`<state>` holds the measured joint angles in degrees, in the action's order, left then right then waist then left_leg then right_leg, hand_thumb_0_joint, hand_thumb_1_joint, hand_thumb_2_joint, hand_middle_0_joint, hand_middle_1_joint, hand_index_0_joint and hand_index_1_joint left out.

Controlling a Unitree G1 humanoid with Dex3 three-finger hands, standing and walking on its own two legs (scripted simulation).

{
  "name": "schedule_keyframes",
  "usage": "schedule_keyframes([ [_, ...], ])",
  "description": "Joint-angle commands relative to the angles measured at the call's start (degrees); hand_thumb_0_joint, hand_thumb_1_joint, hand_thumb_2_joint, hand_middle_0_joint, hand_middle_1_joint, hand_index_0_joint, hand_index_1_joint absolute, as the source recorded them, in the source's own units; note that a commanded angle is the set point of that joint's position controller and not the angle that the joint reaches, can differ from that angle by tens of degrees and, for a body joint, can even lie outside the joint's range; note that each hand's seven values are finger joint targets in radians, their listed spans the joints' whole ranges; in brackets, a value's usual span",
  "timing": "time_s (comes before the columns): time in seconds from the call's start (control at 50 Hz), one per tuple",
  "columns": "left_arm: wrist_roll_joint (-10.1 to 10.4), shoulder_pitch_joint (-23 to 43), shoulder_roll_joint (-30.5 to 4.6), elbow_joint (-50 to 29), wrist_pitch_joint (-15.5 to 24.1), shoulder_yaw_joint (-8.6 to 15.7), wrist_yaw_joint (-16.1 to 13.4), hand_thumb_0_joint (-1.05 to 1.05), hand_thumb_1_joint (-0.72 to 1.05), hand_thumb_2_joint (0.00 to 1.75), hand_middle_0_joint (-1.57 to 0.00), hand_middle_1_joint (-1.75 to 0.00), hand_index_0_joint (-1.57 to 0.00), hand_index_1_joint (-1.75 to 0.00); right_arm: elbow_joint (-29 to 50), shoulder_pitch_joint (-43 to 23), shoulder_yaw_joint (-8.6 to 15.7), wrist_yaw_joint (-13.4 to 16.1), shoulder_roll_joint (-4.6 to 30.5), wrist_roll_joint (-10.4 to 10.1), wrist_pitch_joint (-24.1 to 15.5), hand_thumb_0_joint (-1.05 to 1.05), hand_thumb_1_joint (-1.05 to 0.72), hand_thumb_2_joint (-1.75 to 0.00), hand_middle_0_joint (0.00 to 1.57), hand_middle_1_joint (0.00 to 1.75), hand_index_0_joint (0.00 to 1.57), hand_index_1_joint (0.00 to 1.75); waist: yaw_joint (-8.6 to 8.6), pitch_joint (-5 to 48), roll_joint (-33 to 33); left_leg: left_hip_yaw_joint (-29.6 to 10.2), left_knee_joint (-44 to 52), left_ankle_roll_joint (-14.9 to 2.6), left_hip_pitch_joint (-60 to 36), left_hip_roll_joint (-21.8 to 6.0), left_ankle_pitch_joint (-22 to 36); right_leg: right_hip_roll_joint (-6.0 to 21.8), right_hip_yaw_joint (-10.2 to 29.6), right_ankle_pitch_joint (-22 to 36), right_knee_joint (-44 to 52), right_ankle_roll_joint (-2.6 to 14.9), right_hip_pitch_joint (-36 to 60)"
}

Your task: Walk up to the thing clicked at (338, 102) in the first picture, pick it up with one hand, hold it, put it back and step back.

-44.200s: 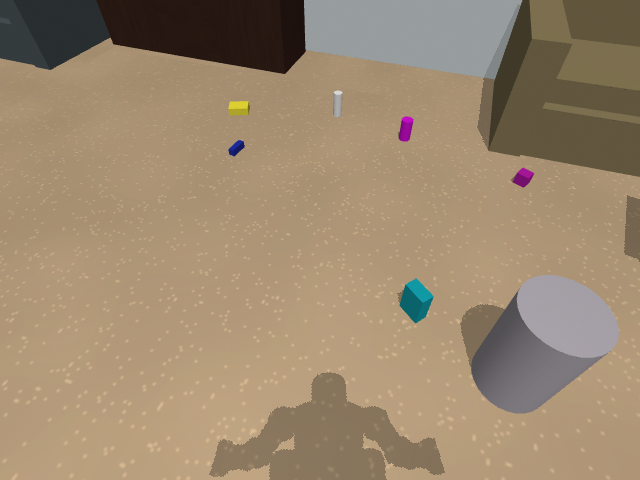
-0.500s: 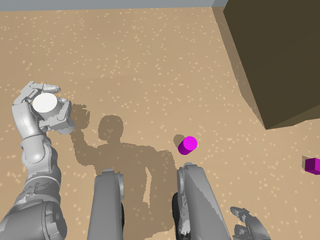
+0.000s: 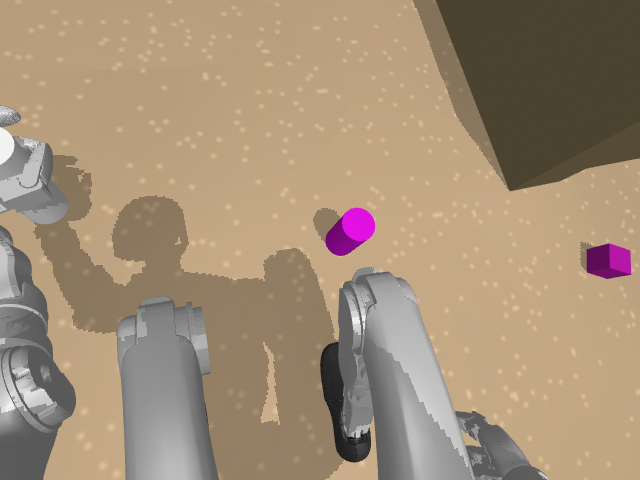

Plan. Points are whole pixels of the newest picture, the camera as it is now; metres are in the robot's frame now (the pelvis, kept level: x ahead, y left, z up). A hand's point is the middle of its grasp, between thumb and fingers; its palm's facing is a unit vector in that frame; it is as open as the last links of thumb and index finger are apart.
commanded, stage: crouch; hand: left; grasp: from the side
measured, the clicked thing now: (19, 181) +0.48 +0.30 -0.09
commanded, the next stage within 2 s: lower in 0.56 s
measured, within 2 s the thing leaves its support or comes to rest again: rests again in 1.52 s
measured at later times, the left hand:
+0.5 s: hand (40, 181) +0.49 +0.29 -0.13, palm faces +0.38 -0.93 -0.04, open 6.8 cm
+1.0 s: hand (68, 197) +0.50 +0.28 -0.19, palm faces +0.37 -0.93 -0.04, open 6.8 cm
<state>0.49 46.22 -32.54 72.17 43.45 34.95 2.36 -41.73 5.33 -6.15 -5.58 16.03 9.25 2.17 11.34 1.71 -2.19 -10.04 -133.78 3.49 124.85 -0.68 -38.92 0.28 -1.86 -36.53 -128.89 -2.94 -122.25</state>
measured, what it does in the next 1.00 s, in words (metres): lowers itself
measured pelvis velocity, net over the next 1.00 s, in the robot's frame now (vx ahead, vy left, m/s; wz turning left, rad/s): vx -0.01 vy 0.02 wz -0.11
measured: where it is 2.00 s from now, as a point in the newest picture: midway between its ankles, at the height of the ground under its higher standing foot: (271, 442)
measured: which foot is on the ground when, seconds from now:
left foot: down 0.00-1.00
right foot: down 0.00-1.00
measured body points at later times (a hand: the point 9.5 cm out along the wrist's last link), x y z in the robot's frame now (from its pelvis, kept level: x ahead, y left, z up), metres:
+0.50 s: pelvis +0.00 +0.01 -0.05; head +0.24 +0.10 +0.32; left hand +0.47 +0.34 -0.13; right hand +0.07 -0.28 -0.13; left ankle +0.09 +0.14 -0.32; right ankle +0.11 -0.13 -0.32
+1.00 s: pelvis -0.01 +0.02 -0.06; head +0.25 +0.13 +0.29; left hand +0.47 +0.33 -0.19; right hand +0.08 -0.26 -0.12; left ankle +0.09 +0.14 -0.32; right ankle +0.11 -0.13 -0.32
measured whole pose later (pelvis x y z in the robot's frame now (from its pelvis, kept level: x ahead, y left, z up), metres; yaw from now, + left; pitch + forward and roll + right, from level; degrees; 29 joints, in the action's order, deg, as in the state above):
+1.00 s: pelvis -0.01 +0.02 -0.06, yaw -6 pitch +20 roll -13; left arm -1.2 45.4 -46.5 79.8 50.3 37.7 -0.9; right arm -34.0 -2.4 -20.5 -7.9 20.6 16.1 4.4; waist 16.6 -12.5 -9.8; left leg -17.6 -148.3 2.6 129.8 0.4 -39.8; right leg -2.4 -6.6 -34.9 -136.9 -4.5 -123.7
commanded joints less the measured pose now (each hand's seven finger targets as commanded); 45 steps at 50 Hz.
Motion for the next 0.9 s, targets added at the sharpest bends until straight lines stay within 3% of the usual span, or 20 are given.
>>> schedule_keyframes([
  [0.0, 0.18, 18.58, -18.20, -11.74, 5.25, 2.61, -0.90, 0.00, 0.47, 1.24, -1.19, -1.31, -1.20, -1.31, 2.86, 7.29, 3.07, 0.55, 14.76, 0.45, 0.41, 0.00, -0.89, -0.90, 0.20, 0.30, 0.20, 0.30, -0.52, 35.93, 14.26, 6.01, 14.65, -3.43, -21.13, -0.34, 3.68, -1.73, -5.99, 4.69, 10.80, 3.87, 20.05],
  [0.02, 0.11, 19.35, -19.88, -13.27, 5.50, 3.72, -1.12, 0.00, 0.48, 1.24, -1.20, -1.32, -1.22, -1.32, 3.45, 7.16, 2.82, 0.49, 14.94, 0.54, 0.51, 0.00, -0.89, -0.90, 0.20, 0.30, 0.20, 0.30, -0.65, 36.78, 14.62, 5.94, 14.24, -3.43, -20.75, -0.34, 3.79, -1.80, -6.07, 4.92, 10.48, 3.84, 20.39],
  [0.12, -0.64, 19.24, -19.31, -13.39, 5.77, 2.74, -0.83, 0.00, 0.55, 1.26, -1.21, -1.33, -1.23, -1.33, 2.74, 8.46, 1.80, 0.05, 16.35, 1.63, 1.21, 0.00, -0.89, -0.90, 0.20, 0.30, 0.20, 0.30, 0.92, 36.65, 18.66, 4.74, 12.42, -2.78, -23.41, -0.63, 6.18, -1.87, -7.12, 7.43, 7.67, 4.02, 17.90],
  [0.14, -0.79, 18.96, -21.58, -15.00, 5.90, 4.19, -0.89, 0.00, 0.52, 1.26, -1.20, -1.33, -1.22, -1.32, 3.64, 7.77, 1.74, 0.05, 16.73, 1.83, 1.39, 0.00, -0.89, -0.90, 0.20, 0.30, 0.20, 0.30, 0.56, 37.83, 19.45, 4.69, 12.03, -2.68, -23.90, -0.69, 7.16, -2.00, -7.23, 8.19, 7.20, 4.07, 18.42],
  [0.16, -0.83, 19.73, -21.50, -15.59, 5.94, 3.55, -0.60, 0.00, 0.52, 1.25, -1.19, -1.32, -1.21, -1.31, 3.36, 7.74, 1.46, 0.02, 16.76, 2.06, 1.45, 0.00, -0.90, -0.90, 0.20, 0.30, 0.20, 0.30, 0.88, 37.46, 20.59, 4.74, 11.39, -2.67, -23.66, -0.67, 7.62, -1.97, -7.26, 8.72, 6.70, 4.08, 18.43],
  [0.18, -0.76, 19.50, -19.28, -14.62, 5.68, 1.98, -0.47, 0.00, 0.53, 1.25, -1.21, -1.33, -1.22, -1.32, 3.33, 7.93, 1.17, -0.18, 16.75, 2.17, 1.53, 0.00, -0.90, -0.90, 0.20, 0.30, 0.20, 0.30, 1.64, 36.58, 20.80, 4.40, 11.28, -2.59, -23.52, -0.66, 7.74, -1.94, -7.60, 8.98, 6.32, 4.13, 17.79],
  [0.2, -0.65, 17.79, -20.47, -13.97, 5.46, 3.27, -0.65, 0.00, 0.53, 1.26, -1.20, -1.33, -1.22, -1.33, 3.63, 7.42, 0.96, -0.20, 17.01, 2.19, 1.50, 0.00, -0.90, -0.90, 0.20, 0.30, 0.20, 0.30, 1.30, 36.15, 19.37, 4.37, 10.25, -2.80, -22.24, -0.74, 7.88, -2.17, -7.52, 9.20, 6.21, 4.07, 17.90],
  [0.24, -0.39, 18.08, -18.42, -13.18, 5.47, 1.66, -0.56, 0.00, 0.54, 1.26, -1.22, -1.34, -1.24, -1.33, 2.94, 8.15, 0.58, -0.43, 17.36, 2.47, 1.71, 0.00, -0.90, -0.91, 0.20, 0.30, 0.20, 0.30, 2.56, 33.43, 19.44, 4.03, 9.91, -2.77, -21.30, -0.74, 6.77, -2.15, -7.97, 8.58, 6.02, 3.96, 16.70],
  [0.28, -0.42, 17.84, -20.67, -13.76, 5.59, 2.61, -0.62, 0.00, 0.56, 1.27, -1.21, -1.34, -1.23, -1.33, 3.37, 7.36, 0.15, -0.50, 17.79, 2.62, 1.83, 0.00, -0.90, -0.90, 0.20, 0.30, 0.20, 0.30, 2.41, 32.72, 19.70, 3.77, 9.23, -2.83, -20.59, -0.78, 6.21, -2.23, -8.17, 8.15, 5.65, 3.96, 16.63],
  [0.32, -0.55, 17.37, -20.73, -13.41, 5.66, 2.27, -0.58, 0.00, 0.59, 1.29, -1.23, -1.36, -1.25, -1.35, 3.68, 7.21, -0.27, -0.68, 18.14, 2.82, 2.13, 0.00, -0.89, -0.90, 0.20, 0.30, 0.20, 0.30, 3.07, 32.41, 19.11, 3.34, 8.62, -2.87, -20.42, -0.86, 6.56, -2.31, -8.50, 8.63, 5.38, 3.85, 16.91],
  [0.34, -0.47, 16.65, -22.14, -13.69, 5.72, 3.24, -0.56, 0.00, 0.57, 1.28, -1.23, -1.36, -1.25, -1.35, 4.14, 6.55, -0.28, -0.68, 18.39, 2.82, 2.06, 0.00, -0.90, -0.90, 0.20, 0.30, 0.20, 0.30, 2.35, 32.48, 18.55, 3.55, 8.14, -3.01, -19.33, -0.81, 6.37, -2.35, -8.35, 8.54, 5.18, 3.86, 17.31],
  [0.36, -0.28, 16.45, -20.88, -13.03, 5.75, 2.15, -0.23, 0.00, 0.57, 1.28, -1.24, -1.37, -1.25, -1.35, 3.83, 6.48, -0.51, -0.73, 18.41, 3.00, 2.10, 0.00, -0.90, -0.90, 0.20, 0.30, 0.20, 0.30, 2.90, 32.03, 18.37, 3.59, 7.43, -3.01, -19.33, -0.87, 7.02, -2.46, -8.34, 9.23, 4.83, 3.84, 17.28],
  [0.4, 0.23, 15.94, -21.51, -12.58, 5.98, 3.12, -0.31, 0.00, 0.57, 1.30, -1.26, -1.39, -1.27, -1.38, 4.25, 6.46, -1.20, -0.80, 18.75, 3.18, 2.17, 0.00, -0.90, -0.90, 0.20, 0.30, 0.20, 0.30, 3.63, 31.76, 17.45, 3.08, 6.42, -3.19, -18.22, -0.96, 8.15, -2.53, -8.47, 10.33, 4.56, 3.56, 18.74],
  [0.58, -0.70, 16.05, -24.63, -13.66, 7.41, 3.43, -0.82, 0.00, 0.57, 1.29, -1.26, -1.38, -1.28, -1.37, 5.80, 4.22, -2.51, -1.19, 20.55, 4.23, 2.57, 0.00, -0.89, -0.90, 0.20, 0.30, 0.20, 0.30, 3.73, 30.31, 21.96, 1.73, 6.63, -2.26, -21.47, -1.36, 8.05, -2.63, -10.27, 9.87, 2.38, 4.08, 16.13],
  [0.6, -0.60, 15.34, -23.38, -13.36, 7.40, 3.04, -0.76, 0.00, 0.56, 1.30, -1.26, -1.39, -1.28, -1.38, 5.78, 4.37, -2.64, -1.22, 20.81, 4.46, 2.60, 0.00, -0.90, -0.90, 0.20, 0.30, 0.20, 0.30, 4.17, 30.44, 22.04, 1.46, 6.38, -2.16, -23.00, -1.48, 9.60, -2.59, -10.41, 11.31, 2.19, 4.03, 16.27],
  [0.66, -0.22, 15.79, -23.99, -13.85, 7.76, 2.68, -0.65, 0.00, 0.50, 1.27, -1.28, -1.41, -1.30, -1.39, 6.13, 3.48, -3.22, -1.22, 21.06, 4.73, 2.69, 0.00, -0.90, -0.90, 0.20, 0.30, 0.20, 0.30, 4.87, 29.95, 22.21, 1.58, 5.40, -2.32, -21.76, -1.43, 9.62, -2.76, -10.43, 11.73, 2.14, 3.98, 16.91],
  [0.76, 0.83, 13.94, -21.50, -6.37, 8.56, 2.10, -2.19, 0.00, 0.51, 1.30, -1.28, -1.43, -1.31, -1.41, 7.25, 2.35, -5.29, -1.55, 21.93, 5.14, 2.67, 0.00, -0.89, -0.90, 0.20, 0.30, 0.20, 0.30, 7.20, 25.11, 18.68, -0.30, 4.96, -2.35, -20.22, -1.62, 8.27, -2.92, -11.98, 10.93, 1.89, 3.74, 15.68],
  [0.82, 0.24, 14.72, -25.41, -4.92, 10.05, 2.54, -2.82, 0.00, 0.51, 1.29, -1.28, -1.42, -1.30, -1.40, 7.22, 1.47, -6.61, -1.47, 21.94, 5.75, 2.76, 0.00, -0.89, -0.90, 0.20, 0.30, 0.20, 0.30, 6.98, 24.92, 17.13, 0.07, 3.17, -2.93, -18.17, -1.60, 7.94, -3.36, -11.61, 10.99, 2.37, 3.41, 17.78],
  [0.86, -0.28, 15.63, -26.59, -4.39, 11.15, 1.92, -3.00, 0.00, 0.53, 1.30, -1.29, -1.44, -1.32, -1.42, 7.47, 0.87, -7.66, -1.44, 22.15, 6.21, 2.88, 0.00, -0.89, -0.90, 0.20, 0.30, 0.20, 0.30, 7.93, 24.38, 17.80, -0.51, 2.92, -2.92, -18.73, -1.92, 8.66, -3.40, -11.76, 11.56, 2.09, 3.29, 18.40],
  [0.88, -0.96, 15.26, -29.59, -4.29, 11.61, 3.24, -3.33, 0.00, 0.55, 1.31, -1.30, -1.44, -1.32, -1.42, 7.63, 0.09, -7.91, -1.33, 22.46, 6.45, 2.95, 0.00, -0.89, -0.90, 0.20, 0.30, 0.20, 0.30, 7.47, 23.97, 18.52, -0.61, 2.89, -2.88, -18.44, -2.11, 8.59, -3.43, -11.75, 11.29, 1.81, 3.37, 18.35],
])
